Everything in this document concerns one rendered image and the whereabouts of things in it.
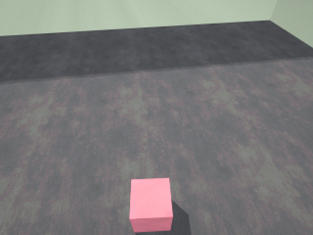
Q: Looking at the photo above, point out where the carton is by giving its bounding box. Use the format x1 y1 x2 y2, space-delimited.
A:
129 177 173 233

